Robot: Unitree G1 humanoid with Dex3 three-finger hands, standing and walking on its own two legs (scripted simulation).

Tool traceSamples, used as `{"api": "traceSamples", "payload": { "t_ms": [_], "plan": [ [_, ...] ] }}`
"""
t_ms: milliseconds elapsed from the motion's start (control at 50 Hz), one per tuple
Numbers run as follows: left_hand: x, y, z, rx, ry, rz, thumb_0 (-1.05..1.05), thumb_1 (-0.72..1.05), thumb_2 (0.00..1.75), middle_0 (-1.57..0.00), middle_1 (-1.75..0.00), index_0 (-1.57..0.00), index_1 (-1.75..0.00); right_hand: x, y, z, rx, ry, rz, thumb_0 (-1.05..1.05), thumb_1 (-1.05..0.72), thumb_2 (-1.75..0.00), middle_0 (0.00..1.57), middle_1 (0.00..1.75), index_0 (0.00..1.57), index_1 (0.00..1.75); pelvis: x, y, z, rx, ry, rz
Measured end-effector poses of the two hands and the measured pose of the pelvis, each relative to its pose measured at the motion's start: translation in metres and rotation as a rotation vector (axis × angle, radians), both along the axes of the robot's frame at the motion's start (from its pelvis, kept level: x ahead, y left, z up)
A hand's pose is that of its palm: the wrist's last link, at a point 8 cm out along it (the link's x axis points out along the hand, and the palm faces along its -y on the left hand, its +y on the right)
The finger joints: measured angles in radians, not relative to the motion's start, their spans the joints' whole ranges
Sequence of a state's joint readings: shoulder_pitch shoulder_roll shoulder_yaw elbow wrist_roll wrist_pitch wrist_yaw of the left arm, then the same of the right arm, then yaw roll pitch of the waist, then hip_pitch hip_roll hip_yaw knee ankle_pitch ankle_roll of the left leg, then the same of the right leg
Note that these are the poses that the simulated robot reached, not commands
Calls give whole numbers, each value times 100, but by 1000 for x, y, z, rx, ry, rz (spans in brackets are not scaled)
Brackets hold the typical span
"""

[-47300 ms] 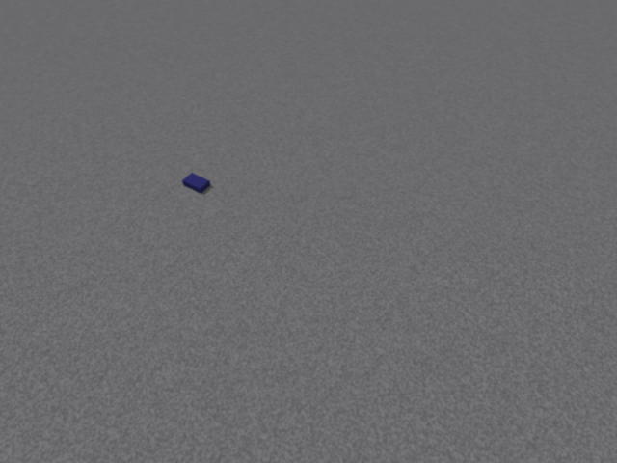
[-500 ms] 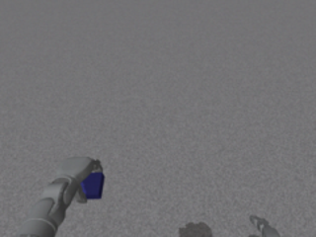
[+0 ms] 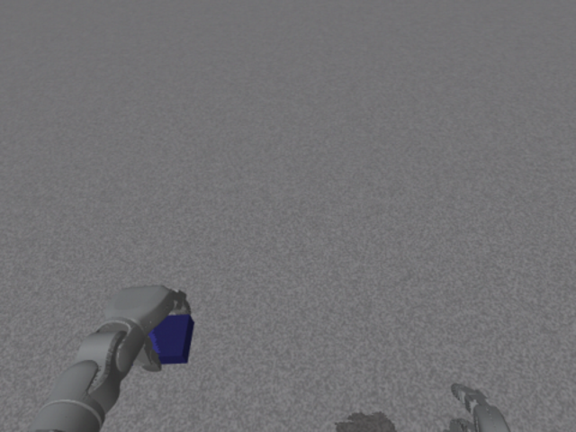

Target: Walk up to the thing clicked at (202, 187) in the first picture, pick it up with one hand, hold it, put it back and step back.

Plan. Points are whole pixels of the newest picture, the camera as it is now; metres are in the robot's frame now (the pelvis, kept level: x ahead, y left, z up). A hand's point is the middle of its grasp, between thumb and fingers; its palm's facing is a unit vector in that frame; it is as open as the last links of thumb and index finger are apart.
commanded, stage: hold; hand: left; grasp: from above
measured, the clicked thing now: (153, 339) +0.30 +0.23 -0.08
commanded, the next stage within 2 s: crouch in 0.54 s
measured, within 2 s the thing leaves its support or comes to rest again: neither
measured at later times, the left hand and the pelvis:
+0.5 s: hand (150, 331) +0.30 +0.22 -0.04, palm faces -0.48 -0.04 -0.88, open 9.5 cm; pelvis +0.01 +0.00 +0.01, yaw +0 degrees
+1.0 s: hand (160, 340) +0.31 +0.23 -0.10, palm faces -0.47 +0.01 -0.88, open 9.6 cm; pelvis +0.00 +0.00 -0.02, yaw +1 degrees
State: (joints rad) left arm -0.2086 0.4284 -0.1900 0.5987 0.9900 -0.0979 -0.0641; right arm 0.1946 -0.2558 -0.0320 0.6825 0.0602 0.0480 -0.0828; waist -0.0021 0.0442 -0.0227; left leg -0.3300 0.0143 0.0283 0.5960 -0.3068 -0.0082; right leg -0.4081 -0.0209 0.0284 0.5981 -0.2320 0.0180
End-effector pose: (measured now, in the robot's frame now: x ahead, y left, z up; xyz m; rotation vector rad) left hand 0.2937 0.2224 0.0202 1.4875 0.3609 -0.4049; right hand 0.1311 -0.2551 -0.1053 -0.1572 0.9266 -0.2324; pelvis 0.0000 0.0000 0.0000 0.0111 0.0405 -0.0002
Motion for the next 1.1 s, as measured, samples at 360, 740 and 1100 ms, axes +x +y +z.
{"api": "traceSamples", "payload": {
  "t_ms": [360,740,1100],
  "plan": [
    [6,1,1,-3,14,-1,0,13,34,-77,-37,-78,-36,9,3,5,2,5,0,1,-91,-90,20,30,20,30,6,1,5,-1,-8,-1],
    [18,7,-3,8,12,18,0,12,37,-76,-39,-76,-38,6,1,3,-1,52,-11,1,-91,-90,20,30,20,30,14,2,6,-4,2,4],
    [30,11,-111,75,-19,-31,0,9,40,-76,-41,-76,-40,-41,-19,-50,-82,216,13,1,-90,-89,20,30,20,30,-9,3,-50,-21,221,30]
  ]
}}
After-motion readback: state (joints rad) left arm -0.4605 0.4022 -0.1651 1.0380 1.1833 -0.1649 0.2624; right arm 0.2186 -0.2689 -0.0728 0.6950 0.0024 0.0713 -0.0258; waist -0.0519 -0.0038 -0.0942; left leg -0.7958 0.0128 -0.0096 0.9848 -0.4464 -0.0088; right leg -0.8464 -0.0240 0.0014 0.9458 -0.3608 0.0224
